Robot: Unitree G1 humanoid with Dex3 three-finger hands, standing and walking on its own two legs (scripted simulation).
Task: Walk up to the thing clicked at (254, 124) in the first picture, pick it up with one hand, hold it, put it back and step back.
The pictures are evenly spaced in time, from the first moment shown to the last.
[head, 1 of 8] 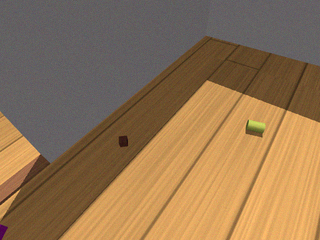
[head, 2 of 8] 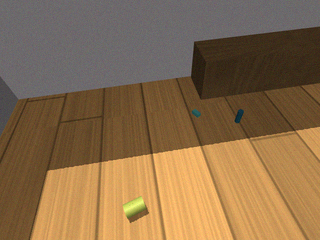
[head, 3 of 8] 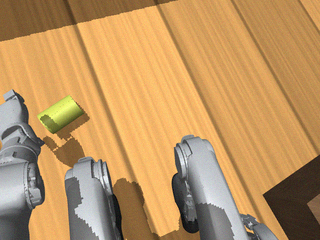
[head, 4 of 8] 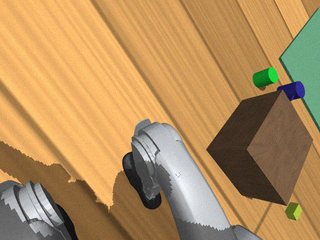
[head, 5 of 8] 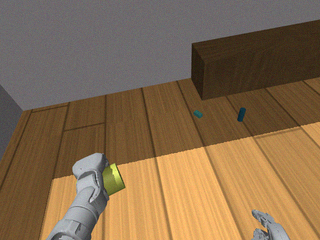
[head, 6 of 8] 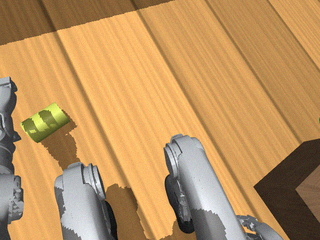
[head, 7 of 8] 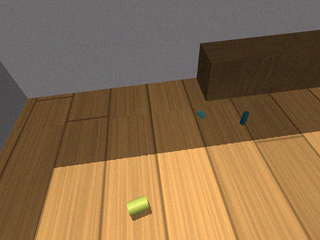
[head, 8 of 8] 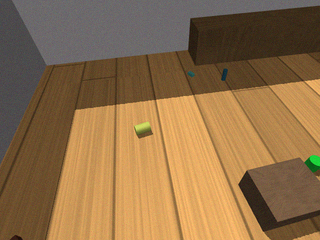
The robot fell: no
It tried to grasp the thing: yes
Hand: left
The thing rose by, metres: 0.66
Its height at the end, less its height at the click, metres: +0.00
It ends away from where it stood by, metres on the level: 0.00
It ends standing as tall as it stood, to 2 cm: yes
